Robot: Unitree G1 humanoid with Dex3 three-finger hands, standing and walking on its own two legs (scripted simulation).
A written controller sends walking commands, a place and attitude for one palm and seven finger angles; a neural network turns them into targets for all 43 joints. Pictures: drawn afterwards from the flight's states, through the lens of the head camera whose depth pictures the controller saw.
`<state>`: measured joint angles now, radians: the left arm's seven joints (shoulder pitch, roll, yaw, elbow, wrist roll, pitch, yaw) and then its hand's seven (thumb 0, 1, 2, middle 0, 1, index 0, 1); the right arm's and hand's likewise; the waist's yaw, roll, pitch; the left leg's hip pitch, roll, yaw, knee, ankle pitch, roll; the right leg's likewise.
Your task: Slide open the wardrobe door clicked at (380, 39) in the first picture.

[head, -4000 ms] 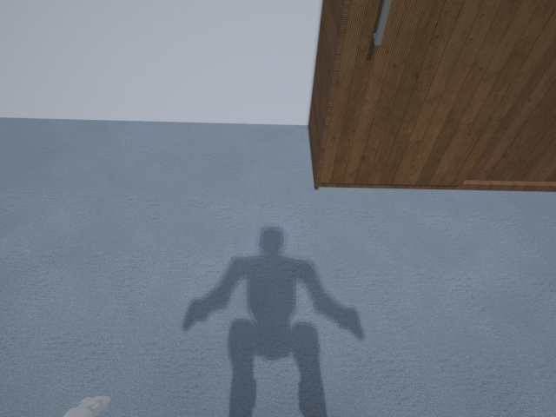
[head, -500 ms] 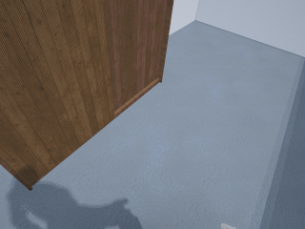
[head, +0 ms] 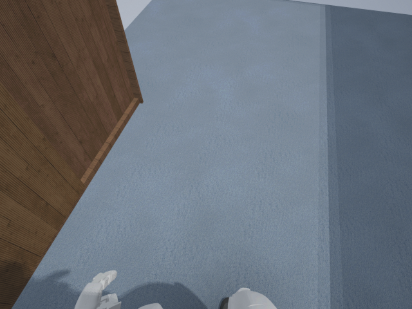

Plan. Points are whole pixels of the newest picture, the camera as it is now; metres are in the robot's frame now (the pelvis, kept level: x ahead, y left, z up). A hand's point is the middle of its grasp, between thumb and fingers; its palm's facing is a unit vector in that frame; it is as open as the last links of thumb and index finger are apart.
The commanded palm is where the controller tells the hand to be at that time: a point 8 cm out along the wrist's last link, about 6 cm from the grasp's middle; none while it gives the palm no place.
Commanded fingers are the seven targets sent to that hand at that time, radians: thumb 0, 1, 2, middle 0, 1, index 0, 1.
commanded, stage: turn to face it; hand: left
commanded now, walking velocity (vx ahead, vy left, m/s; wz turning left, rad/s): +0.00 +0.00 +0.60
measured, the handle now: out of the picture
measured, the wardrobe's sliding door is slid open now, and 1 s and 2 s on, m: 0.00 0.00 0.00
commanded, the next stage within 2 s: none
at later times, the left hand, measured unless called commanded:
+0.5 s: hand out of the picture +0.09 +0.26 -0.16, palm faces +0.27 -0.94 -0.21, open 7.4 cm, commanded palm none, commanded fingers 0.00 0.90 0.90 -0.20 -0.30 -0.20 -0.30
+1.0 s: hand out of the picture +0.03 +0.18 -0.12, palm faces +0.51 -0.81 -0.29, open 7.4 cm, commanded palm none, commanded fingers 0.00 0.90 0.90 -0.20 -0.30 -0.20 -0.30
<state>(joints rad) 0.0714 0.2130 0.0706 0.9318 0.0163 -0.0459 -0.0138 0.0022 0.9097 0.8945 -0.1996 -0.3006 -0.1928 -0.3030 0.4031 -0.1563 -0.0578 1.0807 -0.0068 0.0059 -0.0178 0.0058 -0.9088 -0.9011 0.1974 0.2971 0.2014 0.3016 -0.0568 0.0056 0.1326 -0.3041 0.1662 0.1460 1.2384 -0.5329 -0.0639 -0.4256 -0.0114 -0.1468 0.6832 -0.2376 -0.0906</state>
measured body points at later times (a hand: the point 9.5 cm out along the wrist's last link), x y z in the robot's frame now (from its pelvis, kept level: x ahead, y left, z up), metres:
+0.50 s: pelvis +0.06 +0.05 +0.02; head +0.09 +0.08 +0.47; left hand +0.08 +0.31 -0.14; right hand +0.16 -0.18 -0.12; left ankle +0.10 +0.13 -0.71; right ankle +0.06 -0.11 -0.64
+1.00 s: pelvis +0.07 -0.03 +0.03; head +0.10 -0.04 +0.47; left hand +0.01 +0.22 -0.10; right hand +0.27 -0.23 -0.13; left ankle +0.01 +0.10 -0.63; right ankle +0.11 -0.13 -0.71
